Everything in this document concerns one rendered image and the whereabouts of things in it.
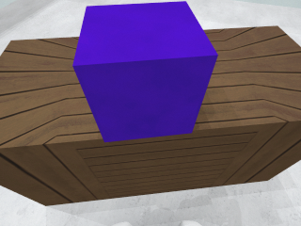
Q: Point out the carton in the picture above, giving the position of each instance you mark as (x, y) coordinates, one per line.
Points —
(144, 68)

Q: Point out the pedestal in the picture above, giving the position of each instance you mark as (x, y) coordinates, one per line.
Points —
(248, 127)

